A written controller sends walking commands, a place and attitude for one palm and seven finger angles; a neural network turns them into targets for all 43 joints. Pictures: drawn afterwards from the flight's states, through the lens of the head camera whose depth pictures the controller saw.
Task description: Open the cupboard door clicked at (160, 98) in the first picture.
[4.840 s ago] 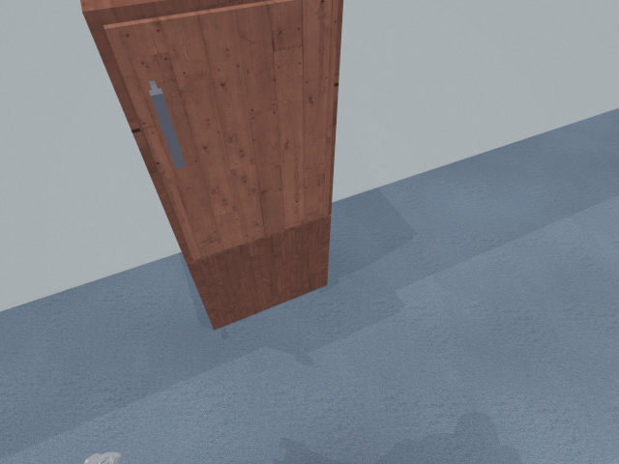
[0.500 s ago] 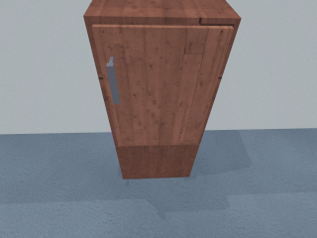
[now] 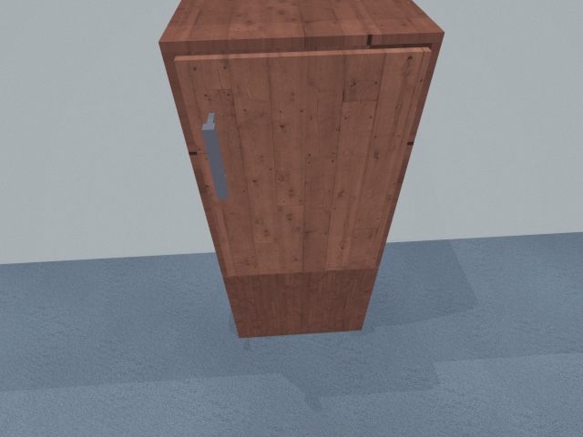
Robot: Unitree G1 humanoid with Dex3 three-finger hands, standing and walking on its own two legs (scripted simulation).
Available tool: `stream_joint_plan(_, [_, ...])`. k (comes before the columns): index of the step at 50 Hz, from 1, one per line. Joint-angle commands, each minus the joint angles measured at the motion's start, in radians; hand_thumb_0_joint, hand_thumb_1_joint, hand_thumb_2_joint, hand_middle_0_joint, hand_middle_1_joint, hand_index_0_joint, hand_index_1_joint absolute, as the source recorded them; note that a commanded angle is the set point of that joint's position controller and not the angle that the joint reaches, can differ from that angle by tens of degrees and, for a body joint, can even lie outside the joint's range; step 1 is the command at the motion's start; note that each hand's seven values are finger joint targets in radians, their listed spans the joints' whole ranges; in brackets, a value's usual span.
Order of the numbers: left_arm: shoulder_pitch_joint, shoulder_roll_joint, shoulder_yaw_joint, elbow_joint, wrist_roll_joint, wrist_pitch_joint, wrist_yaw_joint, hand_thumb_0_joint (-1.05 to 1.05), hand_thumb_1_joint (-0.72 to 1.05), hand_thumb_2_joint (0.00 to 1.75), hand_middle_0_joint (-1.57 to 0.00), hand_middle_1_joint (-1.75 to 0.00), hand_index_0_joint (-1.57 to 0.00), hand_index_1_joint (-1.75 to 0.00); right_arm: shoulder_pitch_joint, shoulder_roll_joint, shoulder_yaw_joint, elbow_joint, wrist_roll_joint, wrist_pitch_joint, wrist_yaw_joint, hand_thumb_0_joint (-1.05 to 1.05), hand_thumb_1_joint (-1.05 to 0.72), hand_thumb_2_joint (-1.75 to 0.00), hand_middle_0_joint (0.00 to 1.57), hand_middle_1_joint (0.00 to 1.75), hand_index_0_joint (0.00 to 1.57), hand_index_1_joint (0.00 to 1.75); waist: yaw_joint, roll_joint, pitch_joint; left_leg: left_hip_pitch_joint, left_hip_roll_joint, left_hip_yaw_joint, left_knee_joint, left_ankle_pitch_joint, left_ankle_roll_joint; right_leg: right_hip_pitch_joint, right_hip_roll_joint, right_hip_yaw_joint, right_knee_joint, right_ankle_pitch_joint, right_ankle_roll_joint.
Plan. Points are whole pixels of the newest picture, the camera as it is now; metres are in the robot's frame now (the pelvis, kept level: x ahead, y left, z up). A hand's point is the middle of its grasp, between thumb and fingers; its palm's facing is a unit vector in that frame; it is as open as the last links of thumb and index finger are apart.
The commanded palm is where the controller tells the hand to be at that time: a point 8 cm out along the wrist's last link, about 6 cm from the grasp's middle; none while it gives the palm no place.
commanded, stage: look again from close up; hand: left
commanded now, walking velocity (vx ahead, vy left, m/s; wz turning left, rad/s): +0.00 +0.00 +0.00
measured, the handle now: (217, 157) +0.57 +0.17 +0.08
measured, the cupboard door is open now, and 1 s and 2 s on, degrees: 0 0 0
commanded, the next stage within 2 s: raise the hand with hooked fingers in 0.20 s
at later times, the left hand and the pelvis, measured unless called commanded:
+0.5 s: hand (168, 378) +0.20 +0.18 -0.01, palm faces +0.28 -0.96 -0.07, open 7.6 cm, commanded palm +0.12 +0.23 -0.05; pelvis -0.01 -0.01 -0.02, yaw +1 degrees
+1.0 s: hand (154, 372) +0.20 +0.20 +0.00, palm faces +0.08 -0.99 -0.06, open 10.2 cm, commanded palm +0.17 +0.26 +0.01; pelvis -0.01 -0.03 -0.06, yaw +2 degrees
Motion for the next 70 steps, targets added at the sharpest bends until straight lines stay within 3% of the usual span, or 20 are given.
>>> stream_joint_plan(1, [0.042, 0.105, 0.016, -0.043, 0.002, -0.015, 0.001, 0.0, 0.9, 0.9, -0.2, -0.3, -0.2, -0.3, 0.018, -0.105, -0.02, -0.045, 0.006, -0.02, -0.002, 0.0, -0.9, -0.9, 0.2, 0.3, 0.2, 0.3, 0.008, -0.028, 0.107, -0.119, 0.097, -0.117, -0.178, 0.022, 0.021, 0.021, -0.042, 0.077, -0.096, 0.013, -0.047])
stream_joint_plan(14, [-0.003, 0.146, 0.027, -0.049, 0.002, -0.017, -0.002, 0.0, 0.9, 0.9, -0.2, -0.3, -0.2, -0.3, -0.026, -0.13, -0.021, -0.012, 0.009, -0.023, -0.004, 0.0, -0.9, -0.9, 0.2, 0.3, 0.2, 0.3, 0.009, -0.033, 0.066, -0.048, 0.099, -0.089, -0.165, 0.145, 0.015, 0.068, -0.057, 0.084, -0.114, 0.119, -0.049])
stream_joint_plan(15, [0.079, 0.145, 0.019, -0.011, 0.007, -0.018, 0.039, 0.0, 0.9, 0.9, -0.2, -0.3, -0.2, -0.3, -0.095, -0.148, -0.024, -0.069, 0.02, -0.019, 0.003, 0.0, -0.9, -0.9, 0.2, 0.3, 0.2, 0.3, 0.039, -0.164, 0.089, -0.097, 0.122, -0.049, 0.012, 0.186, -0.012, 0.047, -0.099, 0.115, -0.096, 0.402, -0.034])
stream_joint_plan(16, [-0.743, 0.395, 0.213, -1.557, -0.177, -0.25, 0.038, 0.0, 0.88, 0.89, -0.2, -0.32, -0.2, -0.32, -0.107, -0.292, -0.052, -0.411, 0.067, -0.166, -0.036, 0.0, -0.9, -0.9, 0.2, 0.3, 0.2, 0.3, -0.078, 0.078, -0.417, 0.139, 0.004, -0.052, -0.095, 0.276, 0.003, 0.13, 0.011, 0.041, -0.02, 0.308, -0.053])
stream_joint_plan(17, [-0.193, 0.303, 0.163, -1.284, -0.1, -0.204, 0.075, 0.0, 0.85, 0.88, -0.2, -0.33, -0.2, -0.33, -0.177, -0.21, -0.03, -0.377, 0.055, -0.252, -0.075, 0.0, -0.9, -0.9, 0.2, 0.3, 0.2, 0.3, 0.03, 0.223, -0.357, 0.168, 0.029, -0.03, -0.101, 0.327, -0.005, 0.083, 0.046, 0.022, 0.026, 0.112, -0.074])
stream_joint_plan(18, [0.057, 0.09, 0.064, -1.135, -0.15, -0.086, 0.098, 0.0, 0.83, 0.87, -0.21, -0.34, -0.21, -0.34, -0.176, -0.167, -0.035, -0.371, 0.07, -0.276, -0.064, 0.0, -0.9, -0.9, 0.2, 0.3, 0.2, 0.3, 0.002, 0.191, -0.182, 0.013, 0.025, -0.053, -0.117, 0.18, -0.045, -0.003, 0.041, -0.038, 0.023, -0.01, -0.054])
stream_joint_plan(19, [0.008, 0.039, 0.05, -1.12, -0.171, -0.096, 0.088, 0.0, 0.81, 0.86, -0.21, -0.36, -0.21, -0.36, -0.149, -0.187, -0.035, -0.358, 0.075, -0.289, -0.06, 0.0, -0.9, -0.9, 0.2, 0.3, 0.2, 0.3, -0.035, 0.062, -0.022, -0.074, 0.015, -0.068, -0.098, 0.073, -0.032, -0.072, 0.047, -0.051, 0.003, -0.005, -0.04])
stream_joint_plan(20, [-0.059, 0.08, 0.094, -1.146, -0.18, -0.158, 0.076, 0.0, 0.78, 0.85, -0.21, -0.37, -0.21, -0.37, -0.178, -0.211, -0.05, -0.42, 0.061, -0.306, -0.056, 0.0, -0.9, -0.9, 0.2, 0.3, 0.2, 0.3, -0.048, 0.001, 0.078, -0.157, 0.004, -0.084, -0.053, -0.023, -0.018, -0.154, 0.045, -0.055, -0.001, -0.065, -0.032])
stream_joint_plan(22, [0.101, 0.066, 0.168, -1.001, -0.195, -0.305, 0.01, 0.0, 0.74, 0.83, -0.21, -0.4, -0.21, -0.4, -0.174, -0.212, -0.075, -0.458, 0.032, -0.317, -0.04, 0.0, -0.9, -0.9, 0.2, 0.3, 0.2, 0.3, -0.007, -0.163, 0.042, -0.285, -0.006, -0.073, 0.055, -0.085, -0.02, -0.26, 0.057, -0.068, 0.068, -0.187, -0.032])
stream_joint_plan(24, [0.273, 0.017, 0.182, -0.898, -0.22, -0.469, -0.097, 0.0, 0.69, 0.81, -0.22, -0.43, -0.22, -0.43, -0.189, -0.196, -0.09, -0.51, 0.022, -0.328, -0.005, 0.0, -0.9, -0.9, 0.2, 0.3, 0.2, 0.3, 0.054, -0.214, -0.047, -0.397, -0.019, -0.045, 0.188, -0.057, -0.034, -0.322, 0.057, -0.058, 0.191, -0.198, -0.039])
stream_joint_plan(27, [0.286, 0.087, 0.249, -0.9, -0.273, -0.687, -0.291, 0.0, 0.62, 0.78, -0.22, -0.48, -0.22, -0.48, -0.222, -0.214, -0.115, -0.585, 0.023, -0.328, 0.029, 0.0, -0.9, -0.9, 0.2, 0.3, 0.2, 0.3, 0.071, -0.159, -0.135, -0.564, -0.034, -0.009, 0.379, -0.055, -0.033, -0.375, 0.042, 0.014, 0.335, -0.145, -0.049])
stream_joint_plan(28, [0.328, 0.138, 0.305, -0.877, -0.285, -0.666, -0.329, 0.0, 0.6, 0.77, -0.22, -0.5, -0.22, -0.5, -0.212, -0.222, -0.12, -0.617, 0.032, -0.315, 0.034, 0.0, -0.9, -0.9, 0.2, 0.3, 0.2, 0.3, 0.097, -0.104, -0.166, -0.584, -0.04, -0.003, 0.396, -0.041, -0.028, -0.348, 0.035, 0.045, 0.352, -0.127, -0.057])
stream_joint_plan(32, [0.169, 0.183, 0.327, -1.178, -0.354, -0.505, -0.354, 0.0, 0.5, 0.73, -0.23, -0.55, -0.23, -0.55, -0.231, -0.217, -0.105, -0.741, 0.058, -0.274, -0.003, 0.0, -0.9, -0.9, 0.2, 0.3, 0.2, 0.3, 0.067, -0.063, -0.307, -0.581, -0.047, 0.01, 0.439, -0.03, -0.003, -0.287, 0.021, 0.12, 0.311, -0.143, -0.029])
stream_joint_plan(37, [-0.005, 0.221, 0.333, -1.443, -0.309, -0.55, -0.268, 0.0, 0.39, 0.68, -0.24, -0.63, -0.24, -0.63, -0.134, -0.194, -0.096, -0.685, 0.041, -0.258, -0.035, 0.0, -0.9, -0.9, 0.2, 0.3, 0.2, 0.3, -0.012, 0.024, -0.337, -0.513, -0.002, -0.041, 0.491, 0.062, 0.008, -0.332, 0.04, 0.106, 0.35, 0.025, -0.027])
stream_joint_plan(40, [-0.067, 0.218, 0.29, -1.383, -0.307, -0.555, -0.314, 0.0, 0.32, 0.65, -0.24, -0.68, -0.24, -0.68, -0.126, -0.205, -0.079, -0.64, 0.041, -0.268, -0.048, 0.0, -0.9, -0.9, 0.2, 0.3, 0.2, 0.3, -0.051, 0.04, -0.299, -0.521, 0.007, -0.057, 0.507, 0.049, 0.01, -0.383, 0.053, 0.085, 0.359, 0.012, -0.029])
stream_joint_plan(46, [0.0, 0.29, 0.384, -1.236, -0.372, -0.384, -0.408, 0.0, 0.18, 0.59, -0.25, -0.76, -0.25, -0.76, -0.153, -0.216, -0.062, -0.643, 0.065, -0.273, -0.068, 0.0, -0.9, -0.9, 0.2, 0.3, 0.2, 0.3, 0.007, 0.012, -0.342, -0.504, -0.004, -0.06, 0.42, 0.049, 0.009, -0.242, 0.038, 0.094, 0.27, -0.033, -0.02])
stream_joint_plan(48, [0.034, 0.31, 0.44, -1.187, -0.395, -0.334, -0.398, 0.0, 0.13, 0.57, -0.25, -0.8, -0.25, -0.8, -0.168, -0.208, -0.06, -0.648, 0.065, -0.269, -0.069, 0.0, -0.9, -0.9, 0.2, 0.3, 0.2, 0.3, 0.035, -0.059, -0.336, -0.501, -0.004, -0.067, 0.394, 0.071, 0.005, -0.192, 0.038, 0.089, 0.255, -0.008, -0.017])
stream_joint_plan(58, [-0.101, 0.309, 0.41, -1.183, -0.37, -0.379, -0.334, 0.0, -0.1, 0.47, -0.27, -0.94, -0.27, -0.94, -0.129, -0.235, -0.047, -0.644, 0.059, -0.289, -0.059, 0.0, -0.9, -0.9, 0.2, 0.3, 0.2, 0.3, 0.015, -0.044, -0.217, -0.427, -0.005, -0.064, 0.275, -0.001, 0.003, -0.251, 0.053, 0.032, 0.205, -0.132, -0.026])
stream_joint_plan(62, [-0.143, 0.333, 0.419, -1.217, -0.361, -0.373, -0.338, 0.0, -0.2, 0.43, -0.28, -1.0, -0.28, -1.0, -0.114, -0.239, -0.045, -0.64, 0.064, -0.298, -0.066, 0.0, -0.9, -0.9, 0.2, 0.3, 0.2, 0.3, 0.023, 0.036, -0.258, -0.349, -0.003, -0.065, 0.231, 0.041, 0.0, -0.217, 0.056, 0.003, 0.208, -0.056, -0.033])
stream_joint_plan(70, [-0.256, 0.36, 0.433, -1.181, -0.353, -0.309, -0.327, 0.0, -0.38, 0.35, -0.29, -1.12, -0.29, -1.12, -0.116, -0.244, -0.034, -0.628, 0.067, -0.289, -0.069, 0.0, -0.9, -0.9, 0.2, 0.3, 0.2, 0.3, 0.02, 0.056, -0.232, -0.266, 0.002, -0.073, 0.171, 0.099, -0.009, -0.176, 0.067, -0.019, 0.18, 0.031, -0.038])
